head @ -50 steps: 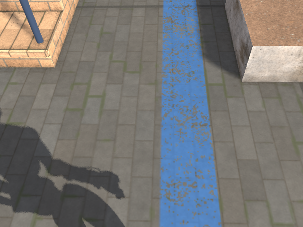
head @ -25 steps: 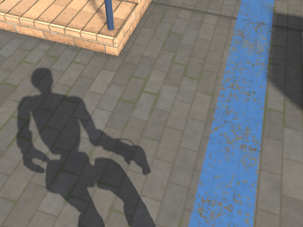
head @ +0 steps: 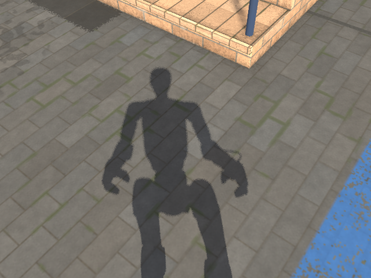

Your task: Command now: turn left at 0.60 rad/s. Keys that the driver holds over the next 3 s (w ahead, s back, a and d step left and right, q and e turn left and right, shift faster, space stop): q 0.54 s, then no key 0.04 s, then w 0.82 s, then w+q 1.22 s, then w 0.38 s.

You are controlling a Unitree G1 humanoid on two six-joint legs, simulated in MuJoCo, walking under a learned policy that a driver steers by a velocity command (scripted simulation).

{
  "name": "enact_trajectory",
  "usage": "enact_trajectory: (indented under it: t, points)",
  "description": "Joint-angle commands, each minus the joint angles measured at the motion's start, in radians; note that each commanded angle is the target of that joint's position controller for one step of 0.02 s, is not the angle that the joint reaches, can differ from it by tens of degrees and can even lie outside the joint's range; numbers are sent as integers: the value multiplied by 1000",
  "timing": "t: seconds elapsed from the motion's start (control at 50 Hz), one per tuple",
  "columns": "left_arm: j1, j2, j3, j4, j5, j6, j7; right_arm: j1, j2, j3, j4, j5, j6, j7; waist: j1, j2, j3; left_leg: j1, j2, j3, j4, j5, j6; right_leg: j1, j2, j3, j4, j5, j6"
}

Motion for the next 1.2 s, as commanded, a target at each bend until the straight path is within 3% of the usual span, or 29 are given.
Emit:
enact_trajectory:
  t: [0.02, 0.04, 0.06, 0.08, 0.1, 0.12, 0.14, 0.16, 0.2, 0.26, 0.44, 0.54, 0.58, 0.6, 0.62, 0.64, 0.66, 0.7, 0.74, 0.84, 0.94, 1.02, 1.06, 1.08, 1.1, 1.12, 1.14, 1.16, 1.2]
  points:
    - [20, 199, 58, -36, -6, -3, -7, -6, -68, -11, -85, 5, -23, -4, 6, -203, -109, 39, -29, 76, -179, 49, 33, 112, -227, 138, -37, 470, -150]
    - [8, 198, 59, -33, -17, 0, -8, 26, -64, -10, -75, -4, -32, -9, -25, -174, -114, 120, -40, 81, -316, 159, 49, 66, -213, 102, 23, 410, -111]
    - [40, 186, 58, -21, -16, 3, -11, 52, -93, -15, -67, -20, -45, -21, -39, -84, -121, 223, -17, -1, -442, 265, 64, -24, -187, 57, 125, 276, -47]
    - [74, 116, 42, -47, -1, 12, -16, 72, -204, -35, -78, -30, -60, -32, -20, 201, -124, 353, 248, -369, -522, 441, 119, -265, -79, -31, 392, -160, 30]
    - [-26, 94, 27, -110, 0, 31, 1, 126, -301, -64, -82, -12, -63, -30, -73, 276, -91, 265, 410, -555, -485, 738, 288, -400, 54, 69, 526, -402, 51]
    - [-51, 127, 33, -101, -4, 41, 5, 158, -246, -56, -66, -3, -63, -30, -87, 155, -86, 276, 370, -485, -465, 782, 331, -401, 24, 149, 621, -370, 51]
    - [-44, 126, 35, -86, -17, 40, 0, 100, -194, -37, -66, 0, -60, -36, -51, 124, -47, 246, 305, -399, -463, 735, 312, -404, 13, 170, 637, -284, 47]
    - [-28, 134, 38, -68, -21, 32, -4, 30, -165, -27, -75, -4, -55, -42, -17, 105, -31, 228, 231, -337, -472, 673, 265, -392, 2, 183, 598, -200, 46]
    - [12, 155, 45, -41, -1, 28, -12, 0, -144, -19, -82, 2, -56, -53, -4, 127, -79, 256, 171, -294, -461, 744, 240, -359, 19, 169, 608, -125, 57]
    - [8, 137, 41, -38, -7, 37, -16, 41, -159, -24, -67, 3, -63, -48, -13, 84, -109, 275, 164, -315, -461, 700, 242, -357, 34, 173, 580, -100, 67]
    - [-76, 127, 30, -69, -13, 33, -1, 98, -187, -38, -50, -17, -58, -46, -50, 102, -81, 220, 158, -484, -451, 491, 272, -315, 75, 207, 365, -136, 51]
    - [-56, 129, 22, -78, -28, 17, 9, 61, -193, -44, -49, -19, -53, -39, -30, 115, -98, 167, 131, -565, -412, 592, 243, -159, 121, 218, 212, -154, 21]
    - [18, 120, 17, -56, -30, 7, 18, 17, -177, -39, -48, -10, -50, -42, 15, 112, -106, 120, 97, -553, -381, 572, 192, -15, 121, 207, 24, -64, 6]
    - [63, 120, 16, -42, -20, -1, 24, 15, -158, -32, -44, -1, -51, -47, 39, 81, -125, 48, 53, -525, -354, 362, 152, 113, 100, 210, -121, 5, -7]
    - [54, 175, 24, -49, -4, -7, 32, 57, -84, -12, -47, 1, -54, -49, 15, -104, -137, -84, -45, -409, -207, -16, 98, 219, -85, 413, -238, -159, -49]
    - [38, 259, 37, -72, 2, -6, 26, 74, -65, -5, -56, -10, -59, -54, 19, -228, -117, -247, -212, -211, -9, -135, 75, 230, -283, 715, -336, -402, -134]
    - [53, 274, 50, -41, 17, -2, 16, 38, -144, -22, -58, -44, -63, -57, 20, -185, -46, -271, -141, -208, 127, -71, 72, 87, -304, 770, -348, -509, -200]
    - [-9, 164, 22, -31, -1, -13, -2, 69, -140, -22, -15, -41, -72, -39, -29, -144, 35, -264, -102, -207, 202, 60, 59, 30, -197, 623, -364, -453, -167]
    - [6, 141, 17, -13, -4, -30, -6, 109, -127, -17, 26, -45, -78, -18, -28, -167, 7, -251, -98, -163, 245, 130, 43, 73, -126, 503, -360, -316, -144]
    - [128, 157, 33, 61, -14, -67, -21, -18, -95, 4, 18, -42, -93, 1, 24, -137, 15, -337, -25, -83, 131, 209, 18, 181, -131, 446, -370, -195, -176]
    - [210, 165, 41, 115, -11, -78, -28, -158, -53, 32, -5, -34, -111, 5, 76, -147, 24, -225, 18, 16, -121, 193, 10, 145, -139, 387, -353, -85, -193]
    - [219, 181, 46, 138, -12, -76, -34, -129, -59, 35, 2, -26, -124, -8, 37, -142, 25, 2, -9, 61, -279, 199, 65, 37, -161, 370, -286, 18, -186]
    - [205, 159, 37, 144, -19, -77, -32, 52, -84, 23, 68, -34, -143, -29, -59, -66, -38, 303, -27, 43, -386, 245, 97, -80, -114, 302, -112, 180, -144]
    - [177, 112, 21, 120, -21, -82, -34, 206, -151, 2, 102, -49, -155, -45, -135, 62, -141, 494, 133, -150, -461, 91, 133, -176, -38, 213, 148, 146, -105]
    - [163, 26, -3, 62, -30, -87, -37, 305, -266, -25, 114, -48, -155, -53, -150, 297, -212, 626, 393, -584, -601, -189, 219, -426, 97, 98, 446, -205, -61]
    - [157, 136, 25, 83, -10, -74, -25, 268, -223, -17, 121, -34, -150, -51, -120, 154, -128, 516, 413, -663, -621, -208, 253, -493, 77, 173, 589, -244, -77]
    - [146, 136, 28, 92, -8, -73, -34, 183, -159, 1, 104, -28, -149, -44, -72, 80, -46, 443, 361, -542, -607, -135, 246, -504, 23, 204, 622, -155, -89]
    - [135, 115, 22, 101, -11, -76, -45, 135, -109, 14, 97, -26, -154, -40, -51, 61, -16, 380, 305, -433, -621, 13, 230, -481, -5, 202, 603, -82, -83]
    - [134, 103, 20, 118, 5, -64, -58, 110, -69, 29, 103, -21, -166, -44, -20, 86, -11, 335, 227, -288, -645, 226, 202, -437, -33, 174, 568, -17, -55]
Next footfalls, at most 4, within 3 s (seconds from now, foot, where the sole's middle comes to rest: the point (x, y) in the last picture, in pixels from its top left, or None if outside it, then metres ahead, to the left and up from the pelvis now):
0.06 left None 0.02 0.11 -0.78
0.62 right None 0.08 -0.07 -0.78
1.06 left None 0.13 0.20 -0.78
1.58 right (146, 266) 0.51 0.19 -0.78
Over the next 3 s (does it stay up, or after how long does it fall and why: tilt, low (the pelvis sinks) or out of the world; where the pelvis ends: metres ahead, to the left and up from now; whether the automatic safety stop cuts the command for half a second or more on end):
stays up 0.85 0.73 0.01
